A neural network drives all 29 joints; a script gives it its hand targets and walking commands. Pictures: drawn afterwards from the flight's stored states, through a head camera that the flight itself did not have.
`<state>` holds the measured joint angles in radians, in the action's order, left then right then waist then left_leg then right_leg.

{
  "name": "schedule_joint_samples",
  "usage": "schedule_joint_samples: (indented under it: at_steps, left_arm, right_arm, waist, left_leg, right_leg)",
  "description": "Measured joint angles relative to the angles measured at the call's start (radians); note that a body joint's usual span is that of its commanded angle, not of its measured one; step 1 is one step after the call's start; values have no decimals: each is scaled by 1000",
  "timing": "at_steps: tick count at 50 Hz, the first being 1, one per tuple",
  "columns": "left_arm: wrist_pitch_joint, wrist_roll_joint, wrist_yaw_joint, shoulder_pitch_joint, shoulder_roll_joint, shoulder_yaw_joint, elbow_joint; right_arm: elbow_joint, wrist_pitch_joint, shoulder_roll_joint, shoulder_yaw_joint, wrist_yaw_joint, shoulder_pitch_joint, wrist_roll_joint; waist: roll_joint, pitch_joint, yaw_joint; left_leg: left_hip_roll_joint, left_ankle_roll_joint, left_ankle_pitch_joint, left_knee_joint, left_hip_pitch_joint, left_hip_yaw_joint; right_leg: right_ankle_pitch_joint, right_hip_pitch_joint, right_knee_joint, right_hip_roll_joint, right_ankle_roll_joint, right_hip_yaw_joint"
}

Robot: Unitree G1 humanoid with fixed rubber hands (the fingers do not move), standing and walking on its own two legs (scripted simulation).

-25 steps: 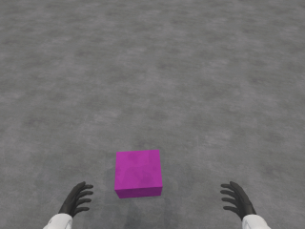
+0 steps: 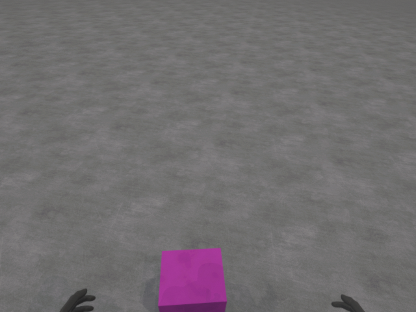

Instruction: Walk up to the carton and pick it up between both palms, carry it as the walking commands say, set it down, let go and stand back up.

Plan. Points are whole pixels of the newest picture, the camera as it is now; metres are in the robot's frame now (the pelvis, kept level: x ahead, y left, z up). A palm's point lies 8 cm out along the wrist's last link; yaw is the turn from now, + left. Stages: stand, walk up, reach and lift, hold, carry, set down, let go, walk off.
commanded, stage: stand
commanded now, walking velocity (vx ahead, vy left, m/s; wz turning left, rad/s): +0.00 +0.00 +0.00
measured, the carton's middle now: (192, 285) +0.44 +0.07 -0.66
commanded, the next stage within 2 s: none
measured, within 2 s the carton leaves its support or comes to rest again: neither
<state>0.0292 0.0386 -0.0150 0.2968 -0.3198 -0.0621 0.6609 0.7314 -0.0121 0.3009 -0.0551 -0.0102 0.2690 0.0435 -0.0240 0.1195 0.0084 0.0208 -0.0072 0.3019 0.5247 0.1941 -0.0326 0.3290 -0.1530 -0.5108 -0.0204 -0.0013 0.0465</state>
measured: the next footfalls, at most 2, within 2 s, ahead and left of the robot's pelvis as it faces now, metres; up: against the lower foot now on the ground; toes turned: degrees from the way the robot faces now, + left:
none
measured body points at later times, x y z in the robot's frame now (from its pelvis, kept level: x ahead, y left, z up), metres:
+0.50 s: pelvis -0.02 +0.01 +0.00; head -0.07 +0.02 +0.45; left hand +0.07 +0.30 -0.11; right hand +0.05 -0.29 -0.11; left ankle -0.01 +0.12 -0.74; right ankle -0.03 -0.12 -0.74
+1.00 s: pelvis -0.04 +0.01 +0.01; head -0.08 +0.01 +0.45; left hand +0.03 +0.29 -0.12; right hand +0.03 -0.30 -0.12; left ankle -0.01 +0.12 -0.74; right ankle -0.03 -0.12 -0.74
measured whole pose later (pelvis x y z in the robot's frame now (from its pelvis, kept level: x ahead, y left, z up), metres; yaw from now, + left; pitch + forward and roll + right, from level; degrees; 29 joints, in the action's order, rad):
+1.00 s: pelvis -0.04 +0.01 +0.01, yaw -1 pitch -3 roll +0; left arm -0.03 0.02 0.00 0.28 -0.33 0.01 0.95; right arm 1.03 0.02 0.35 -0.01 -0.01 0.22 0.01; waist -0.01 0.05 -0.01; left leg 0.02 -0.01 0.21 0.46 0.19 -0.02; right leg 0.24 -0.15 -0.45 -0.02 0.01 0.06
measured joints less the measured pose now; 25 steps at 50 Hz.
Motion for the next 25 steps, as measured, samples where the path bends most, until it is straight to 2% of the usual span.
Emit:
schedule_joint_samples:
  at_steps: [25]
  left_arm:
    - [-44,-5,7,28,-18,33,166]
  right_arm:
    - [187,38,38,31,6,-6,-13]
  waist:
    - [9,-27,-15]
  left_leg:
    - [12,-18,-58,-51,4,28]
  right_leg:
    - [-54,-22,29,16,21,29]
